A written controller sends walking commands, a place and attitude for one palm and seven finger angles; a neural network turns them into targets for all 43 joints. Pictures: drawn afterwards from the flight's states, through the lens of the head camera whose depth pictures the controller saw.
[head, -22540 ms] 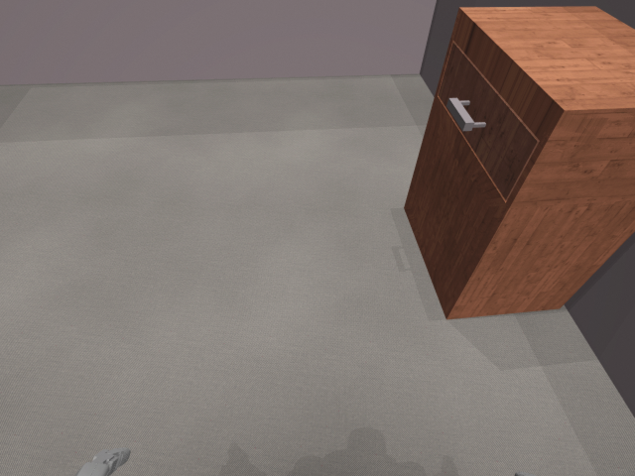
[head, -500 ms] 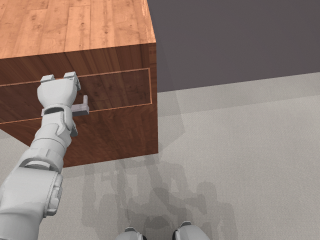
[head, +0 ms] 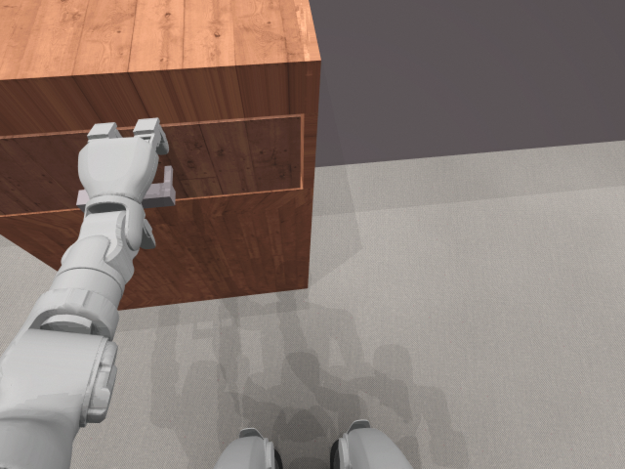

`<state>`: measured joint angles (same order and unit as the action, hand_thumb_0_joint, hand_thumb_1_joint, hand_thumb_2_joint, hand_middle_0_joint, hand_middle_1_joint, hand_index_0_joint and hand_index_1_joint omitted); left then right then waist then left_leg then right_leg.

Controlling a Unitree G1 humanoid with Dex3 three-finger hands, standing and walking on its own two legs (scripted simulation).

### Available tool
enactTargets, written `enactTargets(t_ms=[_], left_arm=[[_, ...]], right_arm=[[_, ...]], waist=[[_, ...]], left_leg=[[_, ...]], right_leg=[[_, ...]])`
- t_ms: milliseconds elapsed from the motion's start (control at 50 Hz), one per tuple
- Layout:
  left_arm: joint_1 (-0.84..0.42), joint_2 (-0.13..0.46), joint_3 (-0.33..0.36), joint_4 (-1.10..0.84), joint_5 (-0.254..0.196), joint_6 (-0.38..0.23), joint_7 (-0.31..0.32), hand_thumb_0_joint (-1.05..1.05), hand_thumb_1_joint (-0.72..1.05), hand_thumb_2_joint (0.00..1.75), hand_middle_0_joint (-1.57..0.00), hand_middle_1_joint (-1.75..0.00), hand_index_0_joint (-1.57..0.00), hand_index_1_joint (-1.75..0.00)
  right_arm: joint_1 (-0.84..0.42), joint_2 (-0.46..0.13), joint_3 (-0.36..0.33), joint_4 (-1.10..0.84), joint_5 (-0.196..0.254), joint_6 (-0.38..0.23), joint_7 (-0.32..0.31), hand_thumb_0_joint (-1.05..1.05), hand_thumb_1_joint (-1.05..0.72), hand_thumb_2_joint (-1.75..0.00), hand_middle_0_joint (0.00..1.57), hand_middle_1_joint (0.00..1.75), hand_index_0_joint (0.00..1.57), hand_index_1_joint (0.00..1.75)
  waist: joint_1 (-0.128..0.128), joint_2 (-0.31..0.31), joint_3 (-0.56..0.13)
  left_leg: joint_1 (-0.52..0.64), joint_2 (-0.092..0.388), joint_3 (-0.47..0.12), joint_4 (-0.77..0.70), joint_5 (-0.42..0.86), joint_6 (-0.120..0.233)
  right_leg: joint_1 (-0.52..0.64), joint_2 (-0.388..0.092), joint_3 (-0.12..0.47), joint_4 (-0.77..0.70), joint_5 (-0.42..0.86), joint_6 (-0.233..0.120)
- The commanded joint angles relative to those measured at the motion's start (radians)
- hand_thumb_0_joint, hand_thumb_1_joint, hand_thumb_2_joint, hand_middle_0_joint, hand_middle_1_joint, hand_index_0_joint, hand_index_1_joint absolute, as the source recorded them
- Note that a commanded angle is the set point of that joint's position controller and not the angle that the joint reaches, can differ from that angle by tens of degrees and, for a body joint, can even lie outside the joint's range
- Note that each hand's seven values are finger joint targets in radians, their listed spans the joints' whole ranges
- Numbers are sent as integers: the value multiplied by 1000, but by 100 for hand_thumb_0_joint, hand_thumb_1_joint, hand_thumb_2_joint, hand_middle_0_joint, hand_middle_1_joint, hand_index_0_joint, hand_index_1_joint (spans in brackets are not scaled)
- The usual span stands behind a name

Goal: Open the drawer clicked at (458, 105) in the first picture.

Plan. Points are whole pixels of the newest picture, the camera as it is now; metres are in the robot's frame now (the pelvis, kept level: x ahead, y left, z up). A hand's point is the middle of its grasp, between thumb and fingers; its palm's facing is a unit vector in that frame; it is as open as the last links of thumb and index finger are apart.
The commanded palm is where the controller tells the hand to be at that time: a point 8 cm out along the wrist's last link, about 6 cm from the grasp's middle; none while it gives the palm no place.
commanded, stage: re-aim the fingers above the handle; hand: left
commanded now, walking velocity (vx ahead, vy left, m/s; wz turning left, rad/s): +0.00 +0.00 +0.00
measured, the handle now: (129, 186) +0.53 +0.25 -0.05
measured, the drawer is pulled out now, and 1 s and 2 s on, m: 0.00 0.00 0.00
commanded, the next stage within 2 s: lower the fingers behind the handle in 1.32 s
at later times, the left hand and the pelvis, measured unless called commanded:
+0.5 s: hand (133, 225) +0.44 +0.22 -0.02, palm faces -0.09 -0.08 -0.99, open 13.8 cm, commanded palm +0.45 +0.23 +0.07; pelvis +0.00 +0.01 +0.01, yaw +0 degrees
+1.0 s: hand (139, 204) +0.46 +0.21 +0.01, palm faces -0.01 -0.09 -1.00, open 13.8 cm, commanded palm +0.44 +0.23 +0.07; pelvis +0.01 +0.01 +0.01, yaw -1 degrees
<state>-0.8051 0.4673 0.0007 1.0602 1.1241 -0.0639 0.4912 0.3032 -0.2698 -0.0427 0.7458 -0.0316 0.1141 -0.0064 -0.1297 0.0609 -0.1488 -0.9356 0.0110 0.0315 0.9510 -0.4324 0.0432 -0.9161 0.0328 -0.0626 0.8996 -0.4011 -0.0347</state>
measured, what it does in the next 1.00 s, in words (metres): stands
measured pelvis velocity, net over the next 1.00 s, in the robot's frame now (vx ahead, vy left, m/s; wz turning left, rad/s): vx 0.01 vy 0.01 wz -0.01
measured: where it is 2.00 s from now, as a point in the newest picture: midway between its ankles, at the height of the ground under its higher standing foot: outside the picture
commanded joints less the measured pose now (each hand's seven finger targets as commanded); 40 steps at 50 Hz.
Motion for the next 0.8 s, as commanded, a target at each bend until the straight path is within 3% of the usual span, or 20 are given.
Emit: enactTargets(t_ms=[0, 100, 180, 220, 260, 280, 320, 340, 400, 440, 480, 500, 540, 580, 620, 660, 680, 720, 740, 780], left_arm=[[-510, 442, 118, -110, -41, 177, -6, 0, -50, 30, -30, -120, -30, -120], [-408, 402, 82, -50, -84, 132, -118, 0, -50, 30, -30, -120, -30, -120], [-347, 388, 72, -47, -52, 34, -164, 0, -50, 30, -30, -120, -30, -120], [-320, 322, 29, -43, -39, -4, -172, 0, -50, 30, -30, -120, -30, -120], [-232, 176, -41, -72, -43, -46, -176, 0, -50, 30, -30, -120, -30, -120], [-210, 142, -49, -121, -54, -68, -176, 0, -50, 30, -30, -120, -30, -120], [-212, 134, -32, -216, -73, -104, -166, 0, -50, 30, -30, -120, -30, -120], [-246, 125, -31, -245, -82, -118, -154, 0, -50, 30, -30, -120, -30, -120], [-418, 259, 59, -339, -42, -145, -68, 0, -50, 30, -30, -120, -30, -120], [-519, 341, 118, -433, -6, -149, 13, 0, -50, 30, -30, -120, -30, -120], [-487, 350, 144, -427, 17, -116, 81, 0, -50, 30, -30, -120, -30, -120], [-481, 325, 133, -415, 16, -88, 103, 0, -50, 30, -30, -120, -30, -120], [-452, 303, 123, -318, 2, 0, 118, 0, -50, 30, -30, -120, -30, -120], [-396, 248, 64, -177, -16, 110, 91, 0, -50, 30, -30, -120, -30, -120], [-326, 177, -11, -51, -47, 209, 17, 0, -50, 30, -30, -120, -30, -120], [-285, 91, -92, -35, -73, 246, -88, 0, -50, 30, -30, -120, -30, -120], [-278, 79, -106, -58, -88, 238, -132, 0, -50, 30, -30, -120, -30, -120], [-252, 87, -111, -23, -91, 213, -197, 0, -50, 30, -30, -120, -30, -120], [-261, 90, -102, -61, -98, 170, -223, 0, -50, 30, -30, -120, -30, -120], [-248, 139, -60, -137, -93, 61, -250, 0, -50, 30, -30, -120, -30, -120]], right_arm=[[152, -171, -31, -57, 11, 10, -21, 0, -90, -90, 20, 30, 20, 30], [135, -164, -16, -83, 30, 14, -49, 0, -90, -90, 20, 30, 20, 30], [146, -163, -18, -97, 30, 0, -63, 0, -90, -90, 20, 30, 20, 30], [156, -158, -25, -105, 29, -12, -60, 0, -90, -90, 20, 30, 20, 30], [171, -138, -45, -121, 29, -26, -50, 0, -90, -90, 20, 30, 20, 30], [173, -132, -54, -124, 28, -31, -45, 0, -90, -90, 20, 30, 20, 30], [174, -131, -69, -119, 20, -33, -38, 0, -90, -90, 20, 30, 20, 30], [180, -128, -75, -111, 18, -33, -36, 0, -90, -90, 20, 30, 20, 30], [179, -145, -77, -76, 10, -33, -37, 0, -90, -90, 20, 30, 20, 30], [161, -152, -74, -66, -4, -37, -38, 0, -90, -90, 20, 30, 20, 30], [141, -150, -71, -56, -12, -36, -32, 0, -90, -90, 20, 30, 20, 30], [131, -145, -70, -56, -15, -36, -28, 0, -90, -90, 20, 30, 20, 30], [122, -145, -64, -46, -16, -29, -13, 0, -90, -90, 20, 30, 20, 30], [129, -151, -62, -41, -7, -16, 0, 0, -90, -90, 20, 30, 20, 30], [139, -154, -60, -50, 11, -5, 8, 0, -90, -90, 20, 30, 20, 30], [149, -152, -60, -72, 27, 6, 2, 0, -90, -90, 20, 30, 20, 30], [152, -152, -60, -83, 33, 13, -4, 0, -90, -90, 20, 30, 20, 30], [133, -158, -48, -97, 36, 25, -23, 0, -90, -90, 20, 30, 20, 30], [127, -157, -45, -106, 34, 21, -35, 0, -90, -90, 20, 30, 20, 30], [119, -150, -41, -126, 30, 11, -52, 0, -90, -90, 20, 30, 20, 30]], waist=[[7, 20, -524], [10, -77, -380], [13, -75, -321], [5, -60, -294], [13, -39, -341], [23, -19, -376], [31, 6, -448], [17, 1, -449], [3, 42, -432], [9, 107, -474], [17, 164, -506], [18, 180, -531], [19, 182, -530], [15, 133, -488], [14, 52, -453], [8, 10, -479], [6, -37, -467], [-10, -137, -341], [-19, -148, -296], [0, -150, -272]], left_leg=[[333, -39, -24, -136, 405, 6], [274, -39, -15, -194, 279, 18], [255, -36, -14, -182, 254, 21], [256, -33, -16, -172, 238, 18], [320, -30, -16, -162, 281, 14], [356, -25, -18, -153, 313, 10], [423, -17, -30, -138, 382, 6], [436, -16, -39, -128, 409, 5], [420, -14, -67, -115, 382, 1], [441, -16, -83, -99, 404, -7], [495, -14, -93, -86, 463, -27], [512, -16, -90, -75, 502, -33], [517, -16, -86, -79, 549, -46], [497, -15, -67, -106, 522, -46], [466, -16, -47, -143, 481, -30], [511, -7, -45, -159, 543, -24], [508, -8, -42, -167, 542, -16], [413, -19, -31, -195, 413, 6], [399, -18, -34, -203, 383, 11], [367, -28, -31, -204, 329, 20]], right_leg=[[390, 21, 49, -144, 407, 17], [433, 9, 67, -202, 334, 25], [374, 8, 73, -197, 300, 18], [320, 13, 69, -193, 268, 13], [297, 20, 60, -184, 280, 5], [289, 21, 57, -177, 295, 2], [284, 24, 56, -161, 328, 0], [268, 25, 52, -153, 339, -1], [196, 24, 48, -128, 287, -3], [155, 23, 41, -97, 269, -12], [115, 26, 23, -72, 268, -16], [112, 29, 18, -65, 283, -16], [129, 33, 5, -68, 300, -14], [165, 37, -2, -99, 304, -7], [245, 38, 2, -142, 330, -1], [300, 35, 11, -163, 395, 5], [329, 33, 15, -183, 412, 9], [364, 27, 25, -214, 376, 14], [358, 20, 29, -223, 370, 12], [372, 12, 47, -222, 349, 9]])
